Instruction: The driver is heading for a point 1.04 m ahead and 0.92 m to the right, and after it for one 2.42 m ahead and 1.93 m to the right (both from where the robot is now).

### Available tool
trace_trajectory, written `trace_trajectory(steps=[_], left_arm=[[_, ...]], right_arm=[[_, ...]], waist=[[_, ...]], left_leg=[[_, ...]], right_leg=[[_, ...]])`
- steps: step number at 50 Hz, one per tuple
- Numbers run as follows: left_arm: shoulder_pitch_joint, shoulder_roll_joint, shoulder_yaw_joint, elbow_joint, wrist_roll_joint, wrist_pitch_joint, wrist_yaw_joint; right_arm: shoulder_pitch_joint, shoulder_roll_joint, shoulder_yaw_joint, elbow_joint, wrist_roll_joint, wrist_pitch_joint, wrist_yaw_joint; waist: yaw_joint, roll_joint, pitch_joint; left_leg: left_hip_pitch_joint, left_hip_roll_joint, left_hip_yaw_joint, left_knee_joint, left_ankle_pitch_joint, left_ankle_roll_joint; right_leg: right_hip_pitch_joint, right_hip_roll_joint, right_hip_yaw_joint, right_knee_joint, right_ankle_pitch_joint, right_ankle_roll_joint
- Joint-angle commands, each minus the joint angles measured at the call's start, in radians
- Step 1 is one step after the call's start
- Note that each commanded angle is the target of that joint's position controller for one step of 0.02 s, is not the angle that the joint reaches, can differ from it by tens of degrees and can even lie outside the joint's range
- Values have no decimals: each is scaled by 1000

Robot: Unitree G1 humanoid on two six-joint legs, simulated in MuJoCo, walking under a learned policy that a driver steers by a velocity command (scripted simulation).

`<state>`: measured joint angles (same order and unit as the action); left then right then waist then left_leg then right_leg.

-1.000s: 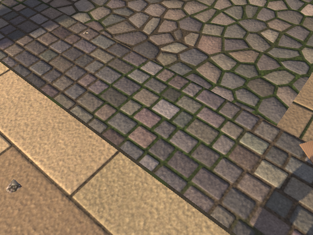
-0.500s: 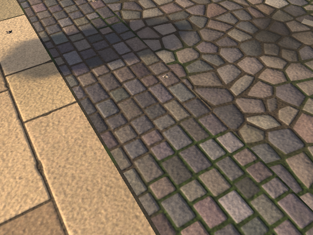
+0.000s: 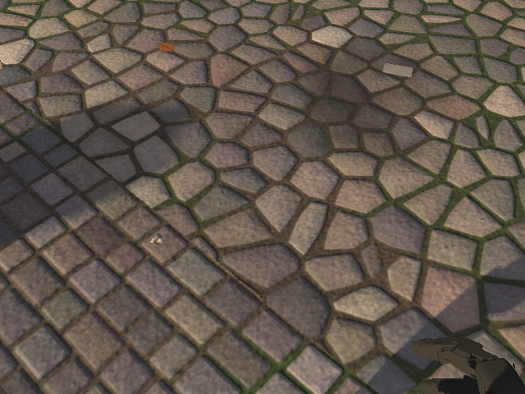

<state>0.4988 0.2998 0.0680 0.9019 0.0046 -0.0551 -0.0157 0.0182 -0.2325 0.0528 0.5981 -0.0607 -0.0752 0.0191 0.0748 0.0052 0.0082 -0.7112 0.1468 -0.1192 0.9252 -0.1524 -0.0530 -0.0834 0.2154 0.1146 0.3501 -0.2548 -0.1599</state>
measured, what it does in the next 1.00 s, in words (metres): walks ahead, turning right: left foot, then right foot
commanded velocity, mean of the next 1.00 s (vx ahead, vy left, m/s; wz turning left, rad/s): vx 1.00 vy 0.00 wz -0.97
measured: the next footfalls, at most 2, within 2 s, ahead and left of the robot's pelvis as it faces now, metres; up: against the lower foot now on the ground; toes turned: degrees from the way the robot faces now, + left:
left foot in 0.16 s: +0.37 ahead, +0.18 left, +0.00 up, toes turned -12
right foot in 0.62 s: +0.69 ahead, -0.15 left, +0.00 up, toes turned -37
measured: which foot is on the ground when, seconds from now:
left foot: up 0.00-0.14, down 0.16-0.62, up 0.64-0.98, down 1.00-1.00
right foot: down 0.00-0.18, up 0.20-0.60, down 0.62-1.00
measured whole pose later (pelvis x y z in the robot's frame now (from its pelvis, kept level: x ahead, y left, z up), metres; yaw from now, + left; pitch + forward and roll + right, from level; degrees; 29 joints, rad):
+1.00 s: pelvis +0.86 -0.22 -0.02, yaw -56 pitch +2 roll +0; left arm 0.46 0.36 0.09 0.80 0.01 -0.06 -0.02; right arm 0.01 -0.29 0.02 0.56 -0.03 -0.06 0.01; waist 0.12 -0.01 0.02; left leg -0.54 0.06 -0.08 0.54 -0.11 -0.04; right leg 0.06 0.17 0.31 0.48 -0.49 -0.14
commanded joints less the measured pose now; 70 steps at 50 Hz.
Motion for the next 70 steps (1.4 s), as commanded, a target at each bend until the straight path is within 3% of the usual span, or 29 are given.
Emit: trace_trajectory(steps=[1,5,8,9,10,11,13,16,24,27,29,30,31,32,33,36,39,42,47,48,50,51,52,53,55,58,63,67,70], left_arm=[[-60,170,48,-98,-16,-31,-5],[-44,197,64,-106,-11,-21,7],[-153,237,70,-136,4,-36,2],[-180,78,27,-173,12,-50,7],[-34,10,-6,-246,-48,-44,3],[-132,106,0,-198,-11,-17,16],[-260,125,10,-208,18,2,-9],[-332,41,-11,-262,33,40,-46],[-577,34,-51,-392,28,57,-91],[-520,61,-43,-360,26,49,-82],[-234,128,-8,-278,24,43,-60],[-16,174,24,-203,22,37,-38],[-57,233,57,-184,1,45,-10],[-152,357,75,-243,36,67,-7],[-84,327,80,-264,29,74,7],[-172,219,51,-212,13,33,28],[-202,166,27,-213,5,-8,21],[-213,176,36,-212,8,-24,11],[-134,208,56,-185,-6,-21,2],[-133,225,59,-183,-2,-18,6],[-195,253,61,-189,6,-23,-1],[-225,106,21,-226,10,-38,4],[-106,30,-10,-293,-37,-36,3],[-177,104,-10,-251,-1,-13,15],[-278,131,-1,-252,27,9,-12],[-347,56,-22,-306,34,46,-52],[-492,50,-39,-391,27,61,-72],[-576,19,-62,-399,29,46,-86],[-461,78,-41,-337,43,33,-58]], right_arm=[[-91,-90,-19,-75,26,1,6],[-94,-132,-35,-87,29,-12,-5],[354,-267,-102,18,27,-29,-46],[582,-335,-128,56,0,-30,-66],[451,-420,-150,44,-19,-19,-55],[330,-285,-140,14,-9,-9,-48],[286,-167,-111,45,-2,-6,-39],[381,-106,-96,152,26,-26,-29],[365,-175,-111,214,32,-59,-22],[436,-253,-128,221,34,-36,-42],[380,-311,-145,197,29,-3,-54],[331,-307,-146,170,23,10,-48],[332,-231,-133,143,17,11,-26],[398,-166,-113,33,26,-2,-23],[274,-214,-110,-11,27,-30,-22],[240,-187,-93,7,1,-30,-27],[234,-166,-87,-7,-15,29,-24],[49,-109,-62,-79,12,28,-3],[7,-154,-75,-79,41,20,-5],[63,-186,-88,-61,39,17,-13],[395,-270,-130,13,32,7,-43],[612,-343,-153,46,2,1,-65],[484,-411,-167,31,-15,4,-56],[337,-293,-156,-3,-4,13,-49],[293,-186,-129,24,2,19,-40],[358,-154,-118,116,26,-6,-28],[327,-142,-111,164,32,-46,-13],[413,-198,-116,214,27,-46,-16],[449,-289,-132,234,29,-16,-31]], waist=[[-1,-27,90],[12,-65,15],[-238,-44,-251],[-293,143,-390],[-135,488,-499],[-154,228,-311],[-153,23,-105],[-114,84,-13],[-65,34,143],[-22,89,59],[133,123,-91],[218,92,-177],[137,-111,-138],[5,-254,-248],[81,-69,-305],[-76,107,10],[-135,75,59],[-96,26,102],[-34,-46,27],[-60,-38,-16],[-258,5,-195],[-318,169,-326],[-158,513,-414],[-154,273,-232],[-149,48,-72],[-108,104,20],[-59,74,92],[-75,47,152],[10,101,37]], left_leg=[[257,-79,130,-241,245,-5],[335,-138,106,-426,199,23],[868,-89,50,-384,-53,73],[1105,178,-209,-394,-403,86],[1203,397,-837,-651,-640,204],[1053,317,-743,-682,-781,206],[821,213,-347,-655,-355,170],[711,133,-64,-685,-42,117],[601,56,371,-824,449,68],[738,74,411,-618,1123,41],[698,124,382,-237,1284,57],[536,120,362,76,1091,69],[268,-60,364,444,89,47],[-109,-173,228,783,-381,0],[-197,-138,47,762,-288,8],[-60,-31,37,459,-242,9],[87,4,50,244,-302,-36],[244,-19,92,-69,21,-37],[410,-104,86,-351,181,7],[469,-136,88,-372,101,15],[855,-122,91,-363,-67,40],[1086,127,-166,-401,-441,63],[1149,358,-788,-681,-693,152],[990,308,-737,-697,-801,168],[784,220,-374,-661,-469,153],[651,171,-131,-714,-220,124],[568,101,211,-805,142,99],[592,80,361,-854,554,100],[779,126,373,-610,1168,117]], right_leg=[[-301,-192,246,-204,275,-102],[-63,-228,288,-49,521,-42],[-174,-175,242,500,625,21],[-356,-121,151,845,-6,10],[-638,-70,42,1079,-273,41],[-739,-176,9,1119,-138,31],[-710,-244,-29,1021,-25,52],[-718,-302,-41,989,-14,59],[-587,-265,-241,523,257,22],[-405,-146,-336,432,187,-29],[-92,-94,-298,423,96,-74],[193,-94,-212,339,72,-112],[325,-187,-20,262,-15,-144],[562,-432,536,148,8,-332],[543,-465,697,-21,-143,-349],[66,-356,467,-113,34,-231],[-227,-281,352,-144,108,-231],[-396,-186,264,-184,130,-165],[-176,-220,317,-62,395,-72],[-112,-218,321,31,528,-50],[-202,-160,254,476,616,5],[-382,-96,170,850,109,12],[-642,-37,52,1056,-264,37],[-732,-150,20,1111,-137,30],[-706,-234,-23,1030,-38,44],[-715,-300,-28,995,-28,61],[-698,-302,-80,796,190,64],[-502,-224,-224,460,227,-2],[-323,-104,-273,381,82,-49]])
